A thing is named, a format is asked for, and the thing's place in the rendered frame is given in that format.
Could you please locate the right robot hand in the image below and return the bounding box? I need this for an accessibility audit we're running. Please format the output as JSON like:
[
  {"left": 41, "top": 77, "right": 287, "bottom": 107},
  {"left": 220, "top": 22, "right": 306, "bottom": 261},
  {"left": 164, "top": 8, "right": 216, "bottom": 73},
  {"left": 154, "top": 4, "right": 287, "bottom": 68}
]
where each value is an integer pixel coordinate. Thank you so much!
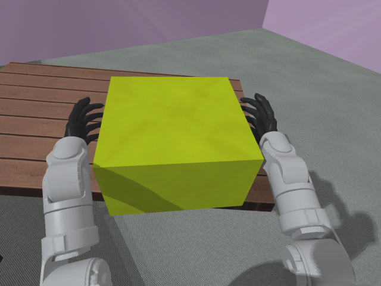
[{"left": 240, "top": 93, "right": 278, "bottom": 145}]

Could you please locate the left robot hand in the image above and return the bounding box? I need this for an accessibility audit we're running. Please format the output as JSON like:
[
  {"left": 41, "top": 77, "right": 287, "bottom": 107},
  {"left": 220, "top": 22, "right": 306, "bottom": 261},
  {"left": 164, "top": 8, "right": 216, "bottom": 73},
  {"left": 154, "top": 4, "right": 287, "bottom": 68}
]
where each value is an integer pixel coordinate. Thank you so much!
[{"left": 64, "top": 97, "right": 104, "bottom": 146}]

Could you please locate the robot left forearm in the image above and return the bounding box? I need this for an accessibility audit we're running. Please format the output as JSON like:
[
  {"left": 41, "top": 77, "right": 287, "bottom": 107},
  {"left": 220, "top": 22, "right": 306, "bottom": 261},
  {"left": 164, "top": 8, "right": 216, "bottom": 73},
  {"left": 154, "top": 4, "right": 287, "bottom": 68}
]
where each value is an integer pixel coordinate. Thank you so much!
[{"left": 40, "top": 136, "right": 99, "bottom": 286}]

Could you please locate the table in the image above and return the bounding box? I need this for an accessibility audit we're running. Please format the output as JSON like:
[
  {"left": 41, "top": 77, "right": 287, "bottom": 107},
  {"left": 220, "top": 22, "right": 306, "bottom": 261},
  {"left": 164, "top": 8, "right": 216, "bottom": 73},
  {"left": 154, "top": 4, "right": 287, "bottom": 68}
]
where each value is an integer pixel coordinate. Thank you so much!
[{"left": 0, "top": 62, "right": 275, "bottom": 262}]

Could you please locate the robot right forearm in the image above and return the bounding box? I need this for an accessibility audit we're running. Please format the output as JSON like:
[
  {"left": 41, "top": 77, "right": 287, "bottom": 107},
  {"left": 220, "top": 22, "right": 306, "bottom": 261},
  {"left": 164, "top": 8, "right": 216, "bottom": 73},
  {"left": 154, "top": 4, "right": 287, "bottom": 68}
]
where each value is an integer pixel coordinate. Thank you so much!
[{"left": 259, "top": 131, "right": 356, "bottom": 283}]

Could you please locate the right robot upper arm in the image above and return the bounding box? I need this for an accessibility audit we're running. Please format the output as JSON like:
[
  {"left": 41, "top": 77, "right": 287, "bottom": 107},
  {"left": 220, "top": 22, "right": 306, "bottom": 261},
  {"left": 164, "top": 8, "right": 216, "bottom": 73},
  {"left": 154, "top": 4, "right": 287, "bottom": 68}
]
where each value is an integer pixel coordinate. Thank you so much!
[{"left": 282, "top": 238, "right": 372, "bottom": 286}]

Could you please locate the carton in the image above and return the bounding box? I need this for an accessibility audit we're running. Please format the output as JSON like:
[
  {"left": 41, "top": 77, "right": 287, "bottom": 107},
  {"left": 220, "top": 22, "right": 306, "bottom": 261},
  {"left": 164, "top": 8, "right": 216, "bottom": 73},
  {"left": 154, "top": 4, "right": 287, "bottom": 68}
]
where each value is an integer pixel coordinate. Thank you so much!
[{"left": 92, "top": 77, "right": 264, "bottom": 216}]

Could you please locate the left robot upper arm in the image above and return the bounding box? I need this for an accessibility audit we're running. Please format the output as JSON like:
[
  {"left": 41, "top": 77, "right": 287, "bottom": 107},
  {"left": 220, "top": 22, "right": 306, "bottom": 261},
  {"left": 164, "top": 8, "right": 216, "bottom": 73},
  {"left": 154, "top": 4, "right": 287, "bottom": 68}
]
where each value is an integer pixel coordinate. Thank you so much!
[{"left": 42, "top": 257, "right": 113, "bottom": 286}]

